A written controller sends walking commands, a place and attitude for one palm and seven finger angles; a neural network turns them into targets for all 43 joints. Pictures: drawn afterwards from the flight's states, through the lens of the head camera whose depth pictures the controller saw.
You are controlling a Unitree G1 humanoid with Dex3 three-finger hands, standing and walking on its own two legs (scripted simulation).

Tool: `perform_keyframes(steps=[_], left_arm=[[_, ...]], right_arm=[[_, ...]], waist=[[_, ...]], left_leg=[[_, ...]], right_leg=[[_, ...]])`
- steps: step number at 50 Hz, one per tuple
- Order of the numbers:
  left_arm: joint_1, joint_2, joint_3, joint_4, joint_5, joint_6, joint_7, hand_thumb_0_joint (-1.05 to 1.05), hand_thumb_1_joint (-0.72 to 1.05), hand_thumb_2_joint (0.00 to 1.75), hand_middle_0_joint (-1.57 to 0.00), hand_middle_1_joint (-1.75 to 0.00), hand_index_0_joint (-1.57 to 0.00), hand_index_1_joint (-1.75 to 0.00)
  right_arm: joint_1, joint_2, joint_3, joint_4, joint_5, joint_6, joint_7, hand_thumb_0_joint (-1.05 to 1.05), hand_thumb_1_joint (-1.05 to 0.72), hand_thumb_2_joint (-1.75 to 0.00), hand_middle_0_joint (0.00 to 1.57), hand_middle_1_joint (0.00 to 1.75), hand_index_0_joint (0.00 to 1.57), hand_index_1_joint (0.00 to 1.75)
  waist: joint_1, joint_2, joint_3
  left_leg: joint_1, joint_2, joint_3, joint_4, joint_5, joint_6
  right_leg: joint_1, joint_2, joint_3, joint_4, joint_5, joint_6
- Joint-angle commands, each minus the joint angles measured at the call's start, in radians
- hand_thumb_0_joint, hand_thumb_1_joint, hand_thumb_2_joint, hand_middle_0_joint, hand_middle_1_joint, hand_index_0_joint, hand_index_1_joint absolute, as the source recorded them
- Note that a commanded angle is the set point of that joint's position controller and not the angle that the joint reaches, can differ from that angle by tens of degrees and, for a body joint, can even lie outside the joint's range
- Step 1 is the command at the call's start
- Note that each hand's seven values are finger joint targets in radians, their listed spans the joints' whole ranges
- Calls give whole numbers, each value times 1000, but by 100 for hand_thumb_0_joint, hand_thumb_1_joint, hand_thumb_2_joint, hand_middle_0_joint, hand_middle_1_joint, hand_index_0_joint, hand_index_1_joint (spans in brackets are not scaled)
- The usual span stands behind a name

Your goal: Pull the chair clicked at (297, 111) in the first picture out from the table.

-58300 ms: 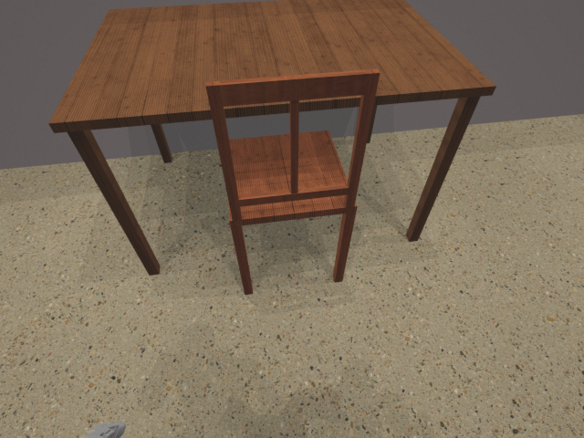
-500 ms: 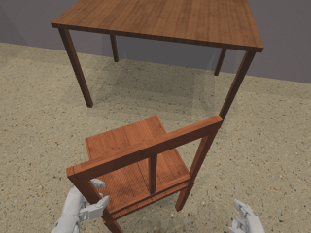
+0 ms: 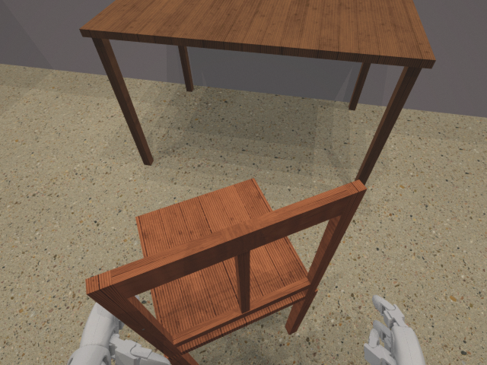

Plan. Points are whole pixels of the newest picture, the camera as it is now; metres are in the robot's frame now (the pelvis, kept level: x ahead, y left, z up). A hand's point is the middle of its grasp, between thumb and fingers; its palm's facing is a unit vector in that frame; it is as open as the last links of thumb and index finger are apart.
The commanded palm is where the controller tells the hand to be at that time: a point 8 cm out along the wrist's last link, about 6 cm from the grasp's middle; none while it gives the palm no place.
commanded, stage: open the thumb and straighten the fingers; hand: left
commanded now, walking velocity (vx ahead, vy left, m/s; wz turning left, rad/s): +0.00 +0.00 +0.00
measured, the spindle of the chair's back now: (243, 284) +0.27 +0.02 -0.05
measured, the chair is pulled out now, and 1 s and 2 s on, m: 0.67 0.67 0.67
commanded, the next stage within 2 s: draw the fingers out of the gap in 0.08 s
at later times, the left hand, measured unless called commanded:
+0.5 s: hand out of the picture +0.14 +0.18 -0.04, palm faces +0.09 -0.98 -0.17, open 17.5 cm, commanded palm +0.11 +0.23 -0.01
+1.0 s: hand out of the picture +0.08 +0.17 -0.03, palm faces +0.11 -0.98 -0.18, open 17.5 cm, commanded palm +0.03 +0.23 -0.01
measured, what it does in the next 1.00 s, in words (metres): stands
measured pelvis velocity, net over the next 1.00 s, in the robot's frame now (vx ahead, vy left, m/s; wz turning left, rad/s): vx -0.01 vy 0.00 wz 0.01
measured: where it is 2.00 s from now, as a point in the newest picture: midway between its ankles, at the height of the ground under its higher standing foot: outside the picture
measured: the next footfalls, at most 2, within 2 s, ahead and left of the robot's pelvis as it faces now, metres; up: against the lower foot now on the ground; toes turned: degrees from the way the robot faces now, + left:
none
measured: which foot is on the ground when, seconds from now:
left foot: down 0.00-1.00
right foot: down 0.00-1.00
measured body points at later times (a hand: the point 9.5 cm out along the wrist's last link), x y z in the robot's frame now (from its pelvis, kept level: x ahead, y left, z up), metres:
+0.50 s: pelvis +0.00 +0.00 -0.01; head +0.03 +0.00 +0.44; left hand +0.13 +0.23 -0.02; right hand +0.17 -0.24 -0.08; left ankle -0.01 +0.13 -0.70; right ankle -0.01 -0.12 -0.70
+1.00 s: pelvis -0.01 +0.00 -0.02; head +0.00 +0.00 +0.43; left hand +0.07 +0.22 -0.02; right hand +0.18 -0.23 -0.08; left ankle -0.01 +0.13 -0.70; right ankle -0.01 -0.12 -0.70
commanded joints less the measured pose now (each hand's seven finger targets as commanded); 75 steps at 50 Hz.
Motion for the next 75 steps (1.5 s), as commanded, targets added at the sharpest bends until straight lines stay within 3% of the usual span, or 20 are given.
perform_keyframes(steps=[1,8,9,12,20,29,33,39,40,42,53,54,55,58,60,64,68,71,74,75], left_arm=[[-2,104,46,-247,1,-39,-1,0,-55,20,0,0,0,0],[36,93,29,-270,5,-2,2,0,-55,20,0,0,0,0],[10,158,96,-276,7,-4,13,0,-55,20,0,0,0,0],[125,121,72,-323,14,-8,23,0,-55,20,0,0,0,0],[247,94,33,-368,12,4,15,0,-55,20,0,0,0,0],[350,92,20,-473,13,-58,6,0,-55,20,0,0,0,0],[422,77,3,-461,11,-56,-8,0,-55,20,0,0,0,0],[514,76,-1,-517,21,-57,-8,0,-55,20,0,0,0,0],[525,105,26,-513,27,-57,-2,0,-55,20,0,0,0,0],[530,89,10,-525,26,-60,-1,0,-55,20,0,0,0,0],[699,69,-5,-581,17,-96,-32,0,-55,20,0,0,0,0],[620,37,9,-668,-66,-193,-56,0,-55,20,0,0,0,0],[617,96,48,-642,-60,-239,-65,0,-55,20,0,0,0,0],[598,107,69,-692,-86,-315,-83,0,-55,20,0,0,0,0],[589,140,115,-676,-92,-356,-91,0,-55,20,0,0,0,0],[577,113,126,-611,-136,-462,-155,0,-55,20,0,0,0,0],[544,132,163,-591,-199,-563,-245,0,-55,20,0,0,0,0],[518,178,222,-594,-244,-569,-288,0,-55,20,0,0,0,0],[493,204,274,-647,-264,-509,-281,0,-51,22,-1,-1,-1,-1],[473,224,302,-639,-265,-487,-269,0,-48,24,-1,-2,-1,-2]], right_arm=[[-38,-120,-56,-162,6,-53,-9,0,-90,-90,20,30,20,30],[-39,-122,-54,-178,2,-45,-14,0,-90,-90,20,30,20,30],[-35,-123,-58,-171,2,-39,-18,0,-90,-90,20,30,20,30],[-45,-103,-59,-188,3,-34,-16,0,-90,-90,20,30,20,30],[-64,-99,-66,-198,5,-28,-23,0,-90,-90,20,30,20,30],[-61,-81,-71,-201,10,-43,-34,0,-90,-90,20,30,20,30],[-72,-80,-75,-205,12,-43,-35,0,-90,-90,20,30,20,30],[-81,-66,-79,-227,15,-36,-36,0,-90,-90,20,30,20,30],[-80,-69,-84,-222,14,-31,-38,0,-90,-90,20,30,20,30],[-83,-62,-80,-231,16,-25,-38,0,-90,-90,20,30,20,30],[-92,-46,-95,-248,25,-25,-45,0,-90,-90,20,30,20,30],[-81,-43,-95,-232,25,-47,-45,0,-90,-90,20,30,20,30],[-72,-46,-100,-207,24,-58,-47,0,-90,-90,20,30,20,30],[-67,-43,-99,-201,32,-85,-45,0,-90,-90,20,30,20,30],[-65,-39,-104,-181,34,-92,-43,0,-90,-90,20,30,20,30],[-101,-33,-100,-167,45,-99,-23,0,-90,-90,20,30,20,30],[-135,-41,-94,-173,51,-110,-1,0,-90,-90,20,30,20,30],[-149,-51,-87,-188,57,-116,0,0,-90,-90,20,30,20,30],[-151,-47,-79,-206,68,-115,-12,0,-90,-90,20,30,20,30],[-151,-51,-77,-200,66,-114,-18,0,-90,-90,20,30,20,30]], waist=[[-24,-27,-175],[-27,-49,-149],[-20,-44,-149],[1,-9,-173],[-9,-48,-118],[-10,-1,-118],[-8,-35,-100],[5,-26,-104],[15,-25,-104],[3,-38,-84],[19,-15,-107],[9,-48,-89],[18,-34,-108],[18,20,-119],[24,-1,-116],[25,-31,-74],[32,-27,-99],[38,-26,-111],[46,12,-126],[49,-10,-118]], left_leg=[[97,0,37,-88,383,44],[63,-3,27,-80,337,46],[57,-3,26,-80,328,45],[74,-3,34,-84,352,42],[20,-3,21,-76,279,48],[3,-9,18,-50,234,47],[-24,-9,12,-44,191,50],[-44,-12,13,-37,170,50],[-57,-13,12,-35,176,49],[-68,-14,14,-29,148,51],[-93,-19,19,8,146,54],[-110,-24,23,39,165,49],[-117,-21,24,47,172,48],[-88,-23,25,38,163,45],[-102,-19,20,44,173,43],[-133,-15,19,54,122,36],[-143,-15,15,67,116,32],[-126,-13,12,49,87,31],[-79,-13,11,11,76,34],[-76,-10,4,0,72,34]], right_leg=[[135,-4,-34,-96,384,-17],[106,-3,-45,-91,338,-12],[107,-3,-41,-93,326,-14],[122,-4,-43,-84,330,-20],[81,1,-49,-92,256,-19],[26,5,-53,-69,183,-24],[7,9,-57,-67,138,-23],[-5,10,-58,-53,111,-27],[0,12,-56,-48,113,-31],[-19,14,-55,-49,90,-27],[-40,18,-45,-24,92,-32],[-69,27,-58,-16,118,-29],[-65,29,-48,-8,122,-36],[-70,30,-48,-7,91,-36],[-69,34,-47,0,98,-37],[-88,36,-41,3,46,-33],[-59,30,-11,7,42,-32],[-20,30,7,-14,-1,-35],[24,25,12,-47,-24,-33],[30,31,4,-55,-32,-35]])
